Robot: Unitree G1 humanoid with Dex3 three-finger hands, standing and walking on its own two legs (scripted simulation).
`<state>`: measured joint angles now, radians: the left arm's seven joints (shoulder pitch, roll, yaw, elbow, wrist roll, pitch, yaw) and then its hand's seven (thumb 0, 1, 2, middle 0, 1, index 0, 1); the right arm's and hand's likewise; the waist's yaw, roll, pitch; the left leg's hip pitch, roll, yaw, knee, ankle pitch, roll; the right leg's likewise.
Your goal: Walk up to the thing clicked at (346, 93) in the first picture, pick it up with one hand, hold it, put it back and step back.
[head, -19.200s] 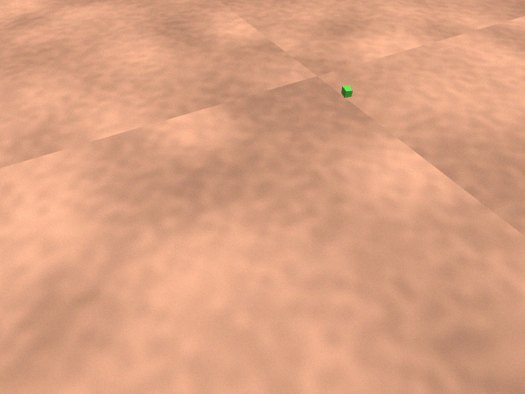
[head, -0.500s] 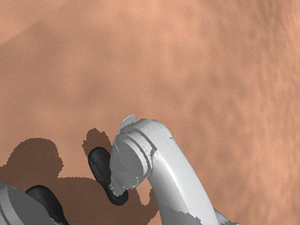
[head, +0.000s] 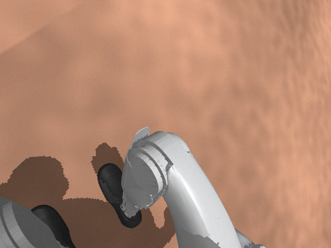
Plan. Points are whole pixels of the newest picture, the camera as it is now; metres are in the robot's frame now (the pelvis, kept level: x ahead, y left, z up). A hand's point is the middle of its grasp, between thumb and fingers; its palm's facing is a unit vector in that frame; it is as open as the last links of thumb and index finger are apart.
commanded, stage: close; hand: left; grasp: from above
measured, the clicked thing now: out of the picture +0.49 +0.34 -0.29
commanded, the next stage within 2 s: settle in 0.08 s
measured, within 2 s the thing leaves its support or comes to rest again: leaves its support in 0.40 s
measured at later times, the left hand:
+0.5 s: hand out of the picture +0.48 +0.35 -0.24, palm faces -0.39 -0.20 -0.90, open 7.7 cm
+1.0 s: hand out of the picture +0.47 +0.35 -0.16, palm faces -0.39 -0.16 -0.91, open 7.7 cm
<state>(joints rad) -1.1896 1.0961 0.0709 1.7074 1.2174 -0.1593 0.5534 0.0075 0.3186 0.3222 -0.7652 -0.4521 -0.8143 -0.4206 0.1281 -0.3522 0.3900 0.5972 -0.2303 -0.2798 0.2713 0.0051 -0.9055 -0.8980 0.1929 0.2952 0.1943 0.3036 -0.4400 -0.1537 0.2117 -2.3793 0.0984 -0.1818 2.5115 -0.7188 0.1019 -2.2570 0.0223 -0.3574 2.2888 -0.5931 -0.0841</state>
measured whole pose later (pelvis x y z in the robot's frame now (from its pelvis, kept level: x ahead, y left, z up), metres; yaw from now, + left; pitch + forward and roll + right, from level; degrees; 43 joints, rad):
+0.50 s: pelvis +0.00 +0.00 +0.00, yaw +1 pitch +32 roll -15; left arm -1.14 1.05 0.12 1.60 1.19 -0.14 0.48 0.00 0.31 0.18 -0.92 -0.28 -0.99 -0.20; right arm 0.16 -0.33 0.34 0.62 -0.21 -0.25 0.28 0.01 -0.92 -0.90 0.19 0.30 0.19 0.30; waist -0.41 -0.12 0.18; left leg -2.37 0.09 -0.17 2.49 -0.72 0.09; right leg -2.26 0.02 -0.35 2.29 -0.61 -0.09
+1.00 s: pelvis +0.00 +0.00 +0.02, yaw +6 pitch +35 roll -11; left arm -1.07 0.85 0.07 1.44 1.20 -0.11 0.34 -0.01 0.28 0.21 -0.97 -0.23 -1.03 -0.15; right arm 0.22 -0.33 0.18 0.65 -0.14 -0.15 0.26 0.01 -0.92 -0.90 0.19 0.30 0.19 0.30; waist -0.34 -0.02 0.00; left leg -2.35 0.07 -0.08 2.41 -0.69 0.10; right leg -2.27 0.00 -0.27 2.27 -0.62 -0.09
